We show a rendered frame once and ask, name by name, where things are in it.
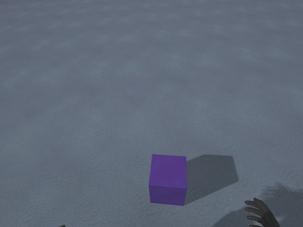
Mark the right robot hand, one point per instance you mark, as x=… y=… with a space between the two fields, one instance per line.
x=267 y=218

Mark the carton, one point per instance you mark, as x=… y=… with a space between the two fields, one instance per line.
x=168 y=179

